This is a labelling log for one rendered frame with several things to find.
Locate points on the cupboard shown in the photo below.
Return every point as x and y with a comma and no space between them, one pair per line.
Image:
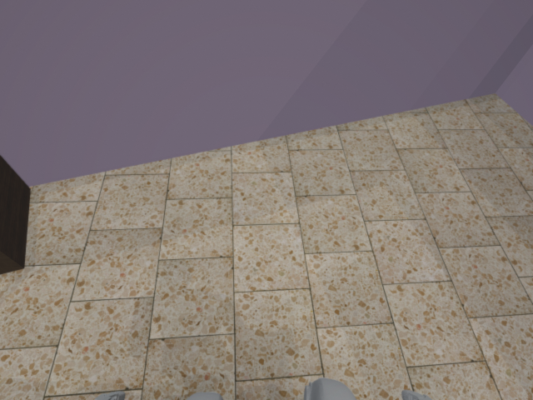
14,210

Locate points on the robot right thigh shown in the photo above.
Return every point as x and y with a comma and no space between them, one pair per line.
327,389

